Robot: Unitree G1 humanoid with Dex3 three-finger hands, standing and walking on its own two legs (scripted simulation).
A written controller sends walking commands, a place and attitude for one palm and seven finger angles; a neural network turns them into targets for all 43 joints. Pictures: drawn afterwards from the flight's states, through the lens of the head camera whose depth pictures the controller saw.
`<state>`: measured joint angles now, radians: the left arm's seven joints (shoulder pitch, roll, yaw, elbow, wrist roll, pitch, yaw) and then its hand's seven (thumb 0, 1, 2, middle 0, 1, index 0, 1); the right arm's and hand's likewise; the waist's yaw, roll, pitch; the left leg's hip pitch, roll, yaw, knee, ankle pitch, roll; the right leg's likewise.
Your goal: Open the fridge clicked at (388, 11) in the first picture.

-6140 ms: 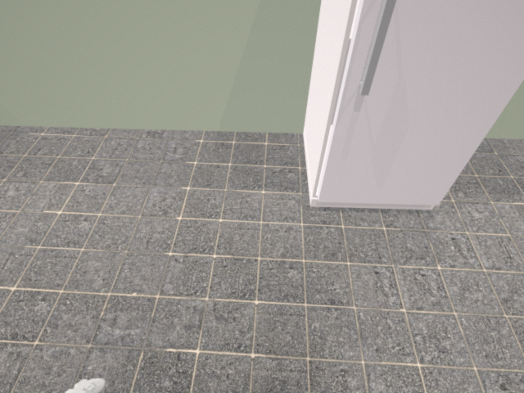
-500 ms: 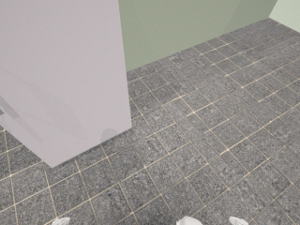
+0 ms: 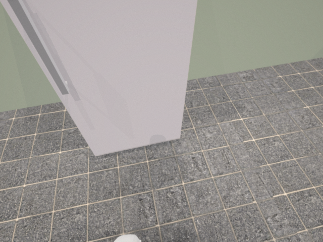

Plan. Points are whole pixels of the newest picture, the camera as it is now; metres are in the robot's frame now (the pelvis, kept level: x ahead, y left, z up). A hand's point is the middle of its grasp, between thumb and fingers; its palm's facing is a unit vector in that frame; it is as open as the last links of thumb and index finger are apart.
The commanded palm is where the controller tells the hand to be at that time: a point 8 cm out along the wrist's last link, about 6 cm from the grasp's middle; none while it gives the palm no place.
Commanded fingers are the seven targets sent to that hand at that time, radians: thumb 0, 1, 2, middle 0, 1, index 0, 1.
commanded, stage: turn to face it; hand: left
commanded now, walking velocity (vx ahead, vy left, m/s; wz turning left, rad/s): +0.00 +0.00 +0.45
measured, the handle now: (45, 51) +0.64 +0.43 +0.10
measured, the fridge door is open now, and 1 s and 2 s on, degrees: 0 0 0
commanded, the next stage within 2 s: take the last steps up to it in 0.48 s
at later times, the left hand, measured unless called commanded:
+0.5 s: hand out of the picture +0.05 +0.23 -0.16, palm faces +0.20 -0.95 -0.25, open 7.4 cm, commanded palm none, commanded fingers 0.00 0.90 0.90 -0.20 -0.30 -0.20 -0.30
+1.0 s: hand out of the picture -0.11 +0.16 -0.15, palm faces +0.41 -0.88 -0.21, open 7.4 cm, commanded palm none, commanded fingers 0.00 0.90 0.90 -0.20 -0.30 -0.20 -0.30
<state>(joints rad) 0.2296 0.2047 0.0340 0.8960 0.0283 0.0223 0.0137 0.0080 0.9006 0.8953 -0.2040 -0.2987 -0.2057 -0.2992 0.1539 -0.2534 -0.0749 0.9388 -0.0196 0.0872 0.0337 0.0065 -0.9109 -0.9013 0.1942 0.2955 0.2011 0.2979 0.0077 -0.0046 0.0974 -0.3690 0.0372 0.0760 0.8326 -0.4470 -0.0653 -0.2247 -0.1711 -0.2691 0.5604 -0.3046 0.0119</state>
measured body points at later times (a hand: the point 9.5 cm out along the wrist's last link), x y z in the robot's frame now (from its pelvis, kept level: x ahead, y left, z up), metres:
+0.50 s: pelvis +0.00 +0.02 +0.00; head +0.02 +0.02 +0.45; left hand +0.04 +0.28 -0.14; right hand +0.10 -0.21 -0.15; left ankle +0.00 +0.12 -0.74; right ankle +0.00 -0.12 -0.71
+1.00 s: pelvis +0.03 +0.03 +0.01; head +0.04 +0.02 +0.46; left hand -0.13 +0.21 -0.13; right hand +0.17 -0.19 -0.14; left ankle +0.01 +0.18 -0.70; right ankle +0.01 -0.11 -0.74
